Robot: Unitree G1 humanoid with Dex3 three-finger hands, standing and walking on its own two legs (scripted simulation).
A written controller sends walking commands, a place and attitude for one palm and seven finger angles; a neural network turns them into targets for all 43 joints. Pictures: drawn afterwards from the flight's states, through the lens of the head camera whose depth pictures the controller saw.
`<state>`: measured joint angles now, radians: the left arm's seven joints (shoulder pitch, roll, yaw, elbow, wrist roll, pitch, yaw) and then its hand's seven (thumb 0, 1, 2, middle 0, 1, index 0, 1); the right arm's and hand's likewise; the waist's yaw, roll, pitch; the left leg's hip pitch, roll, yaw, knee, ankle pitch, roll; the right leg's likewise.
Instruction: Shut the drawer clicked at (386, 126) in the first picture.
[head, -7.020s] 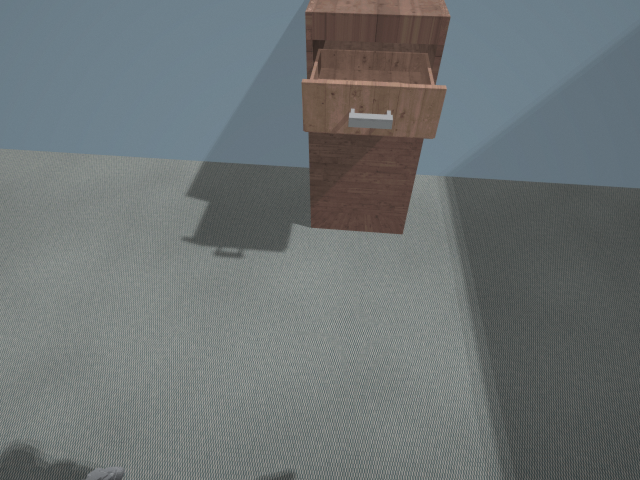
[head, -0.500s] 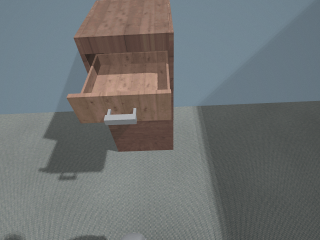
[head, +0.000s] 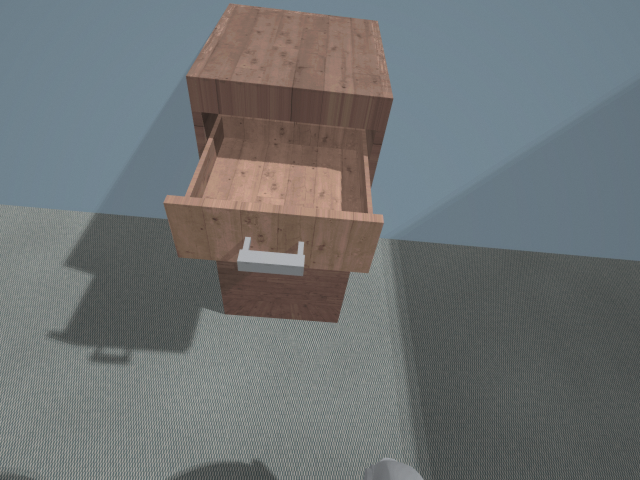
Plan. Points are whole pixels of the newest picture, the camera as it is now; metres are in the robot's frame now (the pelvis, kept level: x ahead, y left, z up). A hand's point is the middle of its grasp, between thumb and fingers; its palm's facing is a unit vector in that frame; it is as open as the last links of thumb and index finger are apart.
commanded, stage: take the last steps up to it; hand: left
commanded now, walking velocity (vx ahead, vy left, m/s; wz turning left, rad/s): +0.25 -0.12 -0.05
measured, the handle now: (273, 253) +0.48 +0.11 -0.04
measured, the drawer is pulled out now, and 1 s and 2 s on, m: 0.28 0.28 0.28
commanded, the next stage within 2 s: come to a stop and stand still in 0.32 s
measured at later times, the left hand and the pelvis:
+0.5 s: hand (253, 446) +0.21 +0.10 -0.18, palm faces +0.05 -0.98 -0.21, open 7.2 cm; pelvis +0.14 -0.08 -0.01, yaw +0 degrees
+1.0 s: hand out of the picture +0.13 +0.10 -0.18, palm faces +0.04 -0.97 -0.23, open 7.4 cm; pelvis +0.16 -0.08 -0.01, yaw -2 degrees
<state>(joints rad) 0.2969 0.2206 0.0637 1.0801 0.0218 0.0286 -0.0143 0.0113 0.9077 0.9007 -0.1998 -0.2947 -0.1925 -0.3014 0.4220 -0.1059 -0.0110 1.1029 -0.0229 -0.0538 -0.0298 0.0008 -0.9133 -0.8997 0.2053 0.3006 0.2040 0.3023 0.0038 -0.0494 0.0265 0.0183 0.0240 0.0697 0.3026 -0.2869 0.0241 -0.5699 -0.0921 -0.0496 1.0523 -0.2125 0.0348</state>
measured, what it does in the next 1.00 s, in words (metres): walks ahead: right foot, then left foot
